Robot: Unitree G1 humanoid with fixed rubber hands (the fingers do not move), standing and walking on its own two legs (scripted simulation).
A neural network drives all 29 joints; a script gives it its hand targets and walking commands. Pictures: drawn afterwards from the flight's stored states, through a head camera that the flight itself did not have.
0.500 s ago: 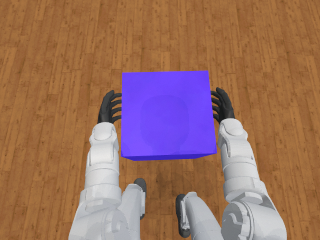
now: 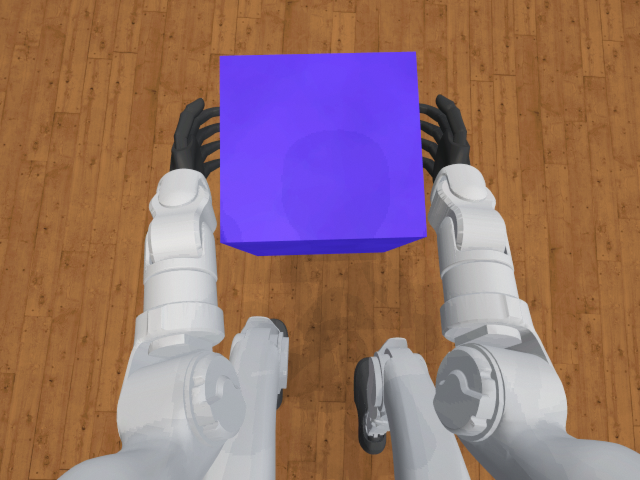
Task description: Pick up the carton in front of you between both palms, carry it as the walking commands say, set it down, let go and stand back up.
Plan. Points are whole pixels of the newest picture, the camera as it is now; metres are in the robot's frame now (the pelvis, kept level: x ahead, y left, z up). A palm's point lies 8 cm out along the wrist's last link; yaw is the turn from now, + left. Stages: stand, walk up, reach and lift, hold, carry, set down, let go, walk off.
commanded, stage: set down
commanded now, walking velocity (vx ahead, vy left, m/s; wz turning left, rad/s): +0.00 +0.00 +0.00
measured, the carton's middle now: (319, 175) +0.48 +0.06 -0.16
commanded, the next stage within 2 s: none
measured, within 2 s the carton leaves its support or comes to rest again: rests again in 1.28 s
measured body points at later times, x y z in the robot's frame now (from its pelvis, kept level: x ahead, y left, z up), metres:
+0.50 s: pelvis -0.02 +0.01 -0.12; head +0.32 +0.06 +0.17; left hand +0.50 +0.23 -0.26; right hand +0.53 -0.07 -0.25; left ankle +0.11 +0.13 -0.55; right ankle +0.04 -0.11 -0.55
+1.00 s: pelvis -0.02 +0.01 -0.19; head +0.36 +0.05 +0.03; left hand +0.53 +0.25 -0.37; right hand +0.56 -0.06 -0.37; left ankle +0.11 +0.13 -0.55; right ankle +0.04 -0.11 -0.55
